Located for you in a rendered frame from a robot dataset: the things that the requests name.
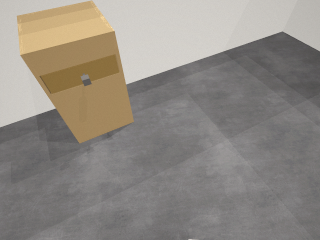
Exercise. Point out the drawer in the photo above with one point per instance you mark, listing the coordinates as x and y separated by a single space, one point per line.
71 77

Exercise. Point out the handle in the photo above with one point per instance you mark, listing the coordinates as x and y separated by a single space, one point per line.
85 79

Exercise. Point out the cabinet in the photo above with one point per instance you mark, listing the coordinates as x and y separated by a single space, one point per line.
58 38

